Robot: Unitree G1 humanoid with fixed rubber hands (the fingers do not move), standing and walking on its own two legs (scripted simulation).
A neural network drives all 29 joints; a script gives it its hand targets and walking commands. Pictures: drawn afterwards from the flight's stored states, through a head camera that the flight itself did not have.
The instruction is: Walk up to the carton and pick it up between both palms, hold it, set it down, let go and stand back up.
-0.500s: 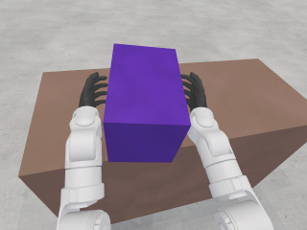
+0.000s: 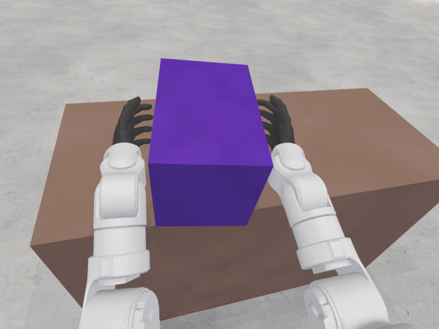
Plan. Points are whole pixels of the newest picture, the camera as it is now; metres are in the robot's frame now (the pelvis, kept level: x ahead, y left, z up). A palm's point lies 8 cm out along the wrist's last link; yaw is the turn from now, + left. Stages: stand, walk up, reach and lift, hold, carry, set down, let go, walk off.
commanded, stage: hold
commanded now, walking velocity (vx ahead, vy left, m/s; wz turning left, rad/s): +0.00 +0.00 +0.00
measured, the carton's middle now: (203, 142) +0.40 +0.01 +0.15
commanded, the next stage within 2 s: none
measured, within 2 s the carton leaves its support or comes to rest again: neither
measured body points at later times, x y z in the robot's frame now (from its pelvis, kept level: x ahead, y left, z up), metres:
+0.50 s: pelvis +0.00 +0.00 +0.00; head -0.02 +0.04 +0.45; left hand +0.37 +0.15 +0.18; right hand +0.37 -0.12 +0.19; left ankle +0.06 +0.13 -0.75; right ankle -0.01 -0.11 -0.75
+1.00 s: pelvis +0.00 +0.00 +0.00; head -0.03 +0.04 +0.45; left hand +0.37 +0.15 +0.19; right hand +0.37 -0.11 +0.20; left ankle +0.06 +0.13 -0.75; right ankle -0.01 -0.11 -0.75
